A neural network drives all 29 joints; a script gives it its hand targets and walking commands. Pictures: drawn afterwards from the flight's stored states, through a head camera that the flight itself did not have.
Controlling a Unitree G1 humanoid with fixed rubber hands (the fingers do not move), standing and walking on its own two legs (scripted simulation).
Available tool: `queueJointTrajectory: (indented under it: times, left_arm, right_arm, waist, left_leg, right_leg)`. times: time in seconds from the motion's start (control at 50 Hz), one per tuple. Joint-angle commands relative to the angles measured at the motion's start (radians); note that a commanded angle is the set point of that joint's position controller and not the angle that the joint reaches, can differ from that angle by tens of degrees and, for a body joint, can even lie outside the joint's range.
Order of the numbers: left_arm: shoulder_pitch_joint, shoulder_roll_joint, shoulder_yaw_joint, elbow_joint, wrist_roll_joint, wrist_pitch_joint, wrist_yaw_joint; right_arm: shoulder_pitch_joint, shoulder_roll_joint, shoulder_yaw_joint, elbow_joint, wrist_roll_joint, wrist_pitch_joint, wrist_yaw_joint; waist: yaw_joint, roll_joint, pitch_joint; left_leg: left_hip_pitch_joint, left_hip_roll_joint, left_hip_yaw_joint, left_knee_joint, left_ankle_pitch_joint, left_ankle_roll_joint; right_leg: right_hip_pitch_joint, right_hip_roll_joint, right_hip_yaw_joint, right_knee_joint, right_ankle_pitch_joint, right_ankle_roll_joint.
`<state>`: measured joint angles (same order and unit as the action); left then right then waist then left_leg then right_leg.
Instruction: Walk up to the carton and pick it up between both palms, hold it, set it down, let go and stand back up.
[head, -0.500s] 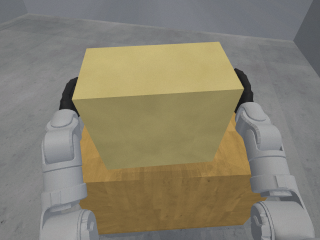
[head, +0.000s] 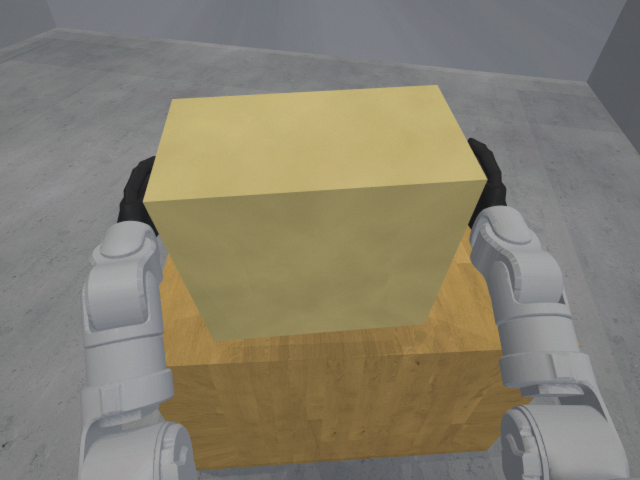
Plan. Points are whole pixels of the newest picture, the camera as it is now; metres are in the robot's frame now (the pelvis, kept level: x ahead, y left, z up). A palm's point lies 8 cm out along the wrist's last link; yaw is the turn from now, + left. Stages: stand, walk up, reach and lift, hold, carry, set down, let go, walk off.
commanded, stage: hold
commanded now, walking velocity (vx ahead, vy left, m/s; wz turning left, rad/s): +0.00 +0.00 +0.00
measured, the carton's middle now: (314, 225) +0.39 +0.00 +0.13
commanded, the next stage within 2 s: set down in 1.80 s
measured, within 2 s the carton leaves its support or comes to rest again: neither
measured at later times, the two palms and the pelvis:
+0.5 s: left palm (144, 217) +0.35 +0.20 +0.18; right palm (484, 209) +0.35 -0.20 +0.19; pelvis +0.00 +0.00 +0.00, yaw +1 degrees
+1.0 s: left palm (143, 214) +0.35 +0.20 +0.19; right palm (486, 209) +0.34 -0.20 +0.19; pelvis +0.00 +0.00 +0.00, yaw +0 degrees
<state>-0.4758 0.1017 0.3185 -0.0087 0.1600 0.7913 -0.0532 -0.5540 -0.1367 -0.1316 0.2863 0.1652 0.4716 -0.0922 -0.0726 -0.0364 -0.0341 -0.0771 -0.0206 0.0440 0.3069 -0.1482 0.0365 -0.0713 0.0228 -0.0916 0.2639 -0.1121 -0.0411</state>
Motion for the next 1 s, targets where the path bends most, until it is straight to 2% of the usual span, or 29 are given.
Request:
queueJointTrajectory:
  times: [0.0, 0.06, 0.1, 0.18, 0.2, 0.34, 0.36, 0.38, 0.4, 0.44, 0.48, 0.6, 0.8, 0.98]
  left_arm:
    - [-0.674, -0.342, -0.428, -0.228, -0.171, -0.088, -0.143]
    - [-0.670, -0.339, -0.419, -0.224, -0.171, -0.080, -0.149]
    - [-0.688, -0.327, -0.411, -0.216, -0.167, -0.082, -0.149]
    - [-0.686, -0.341, -0.418, -0.217, -0.169, -0.078, -0.150]
    - [-0.684, -0.349, -0.432, -0.238, -0.174, -0.079, -0.148]
    - [-0.705, -0.336, -0.424, -0.227, -0.179, -0.091, -0.144]
    - [-0.819, -0.290, -0.349, -0.118, -0.154, -0.086, -0.168]
    - [-0.765, -0.322, -0.354, -0.115, -0.147, -0.084, -0.184]
    - [-0.786, -0.319, -0.370, -0.146, -0.158, -0.088, -0.189]
    - [-0.787, -0.332, -0.385, -0.166, -0.172, -0.104, -0.184]
    - [-0.771, -0.328, -0.374, -0.157, -0.170, -0.114, -0.179]
    - [-0.724, -0.324, -0.335, -0.106, -0.145, -0.098, -0.185]
    - [-0.762, -0.336, -0.368, -0.137, -0.166, -0.098, -0.171]
    - [-0.775, -0.344, -0.371, -0.117, -0.167, -0.099, -0.167]
  right_arm:
    - [-0.682, 0.359, 0.369, -0.302, 0.119, -0.064, 0.186]
    - [-0.695, 0.368, 0.376, -0.311, 0.126, -0.059, 0.182]
    - [-0.698, 0.369, 0.369, -0.286, 0.122, -0.058, 0.184]
    - [-0.692, 0.368, 0.358, -0.280, 0.122, -0.059, 0.187]
    - [-0.692, 0.370, 0.365, -0.296, 0.125, -0.061, 0.185]
    - [-0.705, 0.372, 0.366, -0.291, 0.121, -0.063, 0.189]
    - [-0.680, 0.332, 0.276, -0.164, 0.061, -0.045, 0.196]
    - [-0.692, 0.348, 0.286, -0.178, 0.054, -0.055, 0.199]
    - [-0.697, 0.362, 0.296, -0.192, 0.058, -0.064, 0.200]
    - [-0.728, 0.377, 0.314, -0.237, 0.078, -0.079, 0.202]
    - [-0.726, 0.370, 0.326, -0.254, 0.090, -0.079, 0.199]
    - [-0.711, 0.351, 0.331, -0.213, 0.091, -0.071, 0.197]
    - [-0.728, 0.349, 0.324, -0.224, 0.102, -0.073, 0.206]
    - [-0.741, 0.348, 0.310, -0.197, 0.092, -0.076, 0.213]
  waist:
    - [-0.005, 0.060, -0.370]
    - [0.001, 0.051, -0.368]
    - [0.000, 0.053, -0.351]
    - [0.000, 0.068, -0.341]
    - [-0.009, 0.070, -0.364]
    - [-0.002, 0.059, -0.373]
    - [-0.062, 0.068, -0.319]
    - [-0.035, 0.071, -0.309]
    - [-0.042, 0.071, -0.342]
    - [-0.038, 0.075, -0.426]
    - [-0.031, 0.071, -0.445]
    - [-0.009, 0.049, -0.346]
    - [-0.020, 0.064, -0.375]
    - [-0.023, 0.068, -0.380]
  left_leg:
    - [0.047, 0.009, -0.047, -0.037, 0.188, -0.049]
    - [0.033, 0.003, -0.042, -0.040, 0.181, -0.044]
    - [0.019, 0.004, -0.043, -0.048, 0.150, -0.041]
    - [0.021, 0.007, -0.044, -0.051, 0.142, -0.044]
    - [0.038, 0.008, -0.044, -0.046, 0.164, -0.048]
    - [0.027, 0.005, -0.043, -0.045, 0.150, -0.043]
    - [-0.001, 0.002, -0.029, -0.063, 0.062, -0.055]
    - [-0.030, 0.009, -0.032, -0.079, 0.025, -0.049]
    - [-0.028, 0.009, -0.031, -0.078, 0.039, -0.052]
    - [0.011, -0.003, -0.028, -0.045, 0.137, -0.064]
    - [0.040, -0.009, -0.030, -0.023, 0.201, -0.068]
    - [0.010, 0.001, -0.029, -0.041, 0.179, -0.059]
    - [0.041, 0.004, -0.029, -0.035, 0.187, -0.065]
    - [0.038, 0.008, -0.034, -0.041, 0.160, -0.064]
  right_leg:
    - [0.175, -0.004, 0.061, 0.005, 0.194, 0.027]
    - [0.189, -0.006, 0.065, 0.006, 0.204, 0.032]
    - [0.178, -0.009, 0.064, 0.002, 0.163, 0.029]
    - [0.174, -0.009, 0.066, -0.002, 0.155, 0.025]
    - [0.182, -0.006, 0.064, 0.004, 0.178, 0.026]
    - [0.177, -0.009, 0.064, 0.003, 0.166, 0.027]
    - [0.150, -0.021, 0.062, -0.009, 0.113, 0.035]
    - [0.183, -0.027, 0.062, -0.008, 0.090, 0.028]
    - [0.211, -0.027, 0.062, 0.003, 0.125, 0.030]
    - [0.250, -0.016, 0.052, 0.028, 0.227, 0.041]
    - [0.248, -0.006, 0.046, 0.033, 0.267, 0.044]
    - [0.215, -0.006, 0.050, 0.015, 0.197, 0.035]
    - [0.180, -0.002, 0.052, 0.010, 0.189, 0.030]
    - [0.174, -0.004, 0.051, 0.008, 0.166, 0.028]
